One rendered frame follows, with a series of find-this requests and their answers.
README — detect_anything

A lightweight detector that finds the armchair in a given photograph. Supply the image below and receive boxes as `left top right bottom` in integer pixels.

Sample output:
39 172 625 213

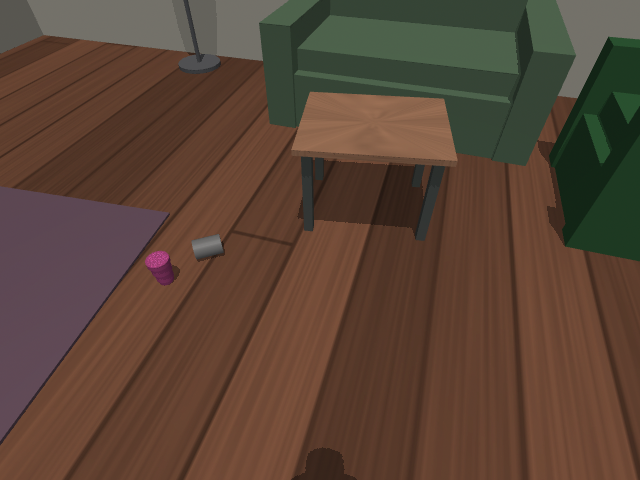
549 37 640 261

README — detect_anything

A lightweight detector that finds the floor lamp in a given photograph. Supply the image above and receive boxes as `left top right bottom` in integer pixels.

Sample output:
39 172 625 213
178 0 221 74

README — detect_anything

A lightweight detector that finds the sofa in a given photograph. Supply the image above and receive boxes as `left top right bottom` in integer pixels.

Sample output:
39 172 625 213
259 0 576 166

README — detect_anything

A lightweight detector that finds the coffee table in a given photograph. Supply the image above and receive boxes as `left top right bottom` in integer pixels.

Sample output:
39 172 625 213
291 92 458 241

